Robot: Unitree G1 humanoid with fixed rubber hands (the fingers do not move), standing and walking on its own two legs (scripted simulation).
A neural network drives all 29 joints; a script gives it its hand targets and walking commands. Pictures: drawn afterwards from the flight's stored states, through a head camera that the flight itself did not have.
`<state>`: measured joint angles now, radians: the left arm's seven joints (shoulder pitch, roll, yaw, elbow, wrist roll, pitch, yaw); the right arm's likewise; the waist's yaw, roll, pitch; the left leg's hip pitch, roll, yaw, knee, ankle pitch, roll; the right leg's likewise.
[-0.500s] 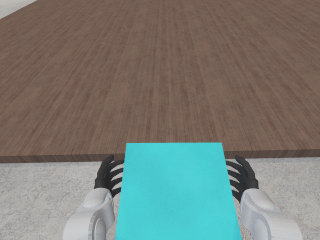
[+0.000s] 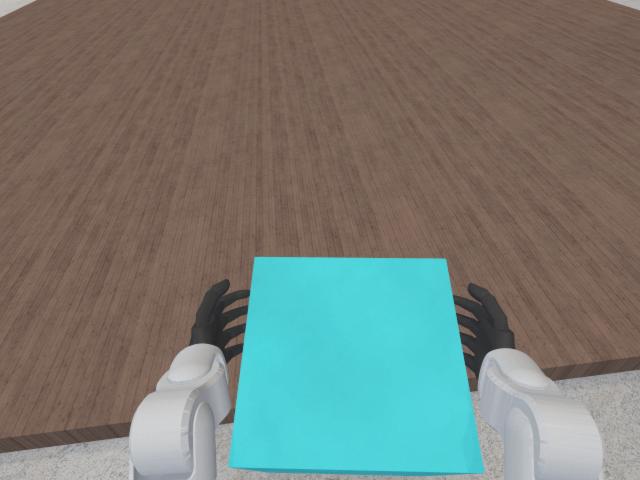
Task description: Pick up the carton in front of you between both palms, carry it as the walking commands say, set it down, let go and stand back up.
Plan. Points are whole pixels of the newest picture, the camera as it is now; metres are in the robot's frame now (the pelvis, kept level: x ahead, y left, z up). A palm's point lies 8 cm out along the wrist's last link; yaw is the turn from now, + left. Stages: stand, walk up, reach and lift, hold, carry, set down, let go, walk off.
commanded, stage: carry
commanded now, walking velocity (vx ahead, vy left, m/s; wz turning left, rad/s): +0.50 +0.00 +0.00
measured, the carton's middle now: (346, 378) +0.26 +0.00 +0.03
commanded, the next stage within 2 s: none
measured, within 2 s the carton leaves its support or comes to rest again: neither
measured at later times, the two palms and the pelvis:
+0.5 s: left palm (269, 181) +0.58 +0.11 +0.11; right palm (446, 173) +0.60 -0.19 +0.10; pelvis +0.22 -0.05 -0.02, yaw +3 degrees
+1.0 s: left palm (266, 176) +0.60 +0.12 +0.11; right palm (438, 174) +0.61 -0.18 +0.09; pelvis +0.29 -0.03 -0.01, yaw +2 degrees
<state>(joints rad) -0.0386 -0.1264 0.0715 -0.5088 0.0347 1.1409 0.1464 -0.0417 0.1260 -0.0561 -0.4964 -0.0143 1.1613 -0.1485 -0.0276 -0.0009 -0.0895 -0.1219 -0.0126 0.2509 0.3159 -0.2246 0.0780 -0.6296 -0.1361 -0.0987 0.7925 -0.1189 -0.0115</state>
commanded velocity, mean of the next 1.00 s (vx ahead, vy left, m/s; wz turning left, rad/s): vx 0.03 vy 0.00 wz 0.00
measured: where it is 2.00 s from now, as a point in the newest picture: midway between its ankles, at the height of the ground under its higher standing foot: outside the picture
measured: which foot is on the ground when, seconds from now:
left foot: down 0.00-0.20, up 0.22-0.48, down 0.50-1.00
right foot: up 0.00-0.18, down 0.20-1.00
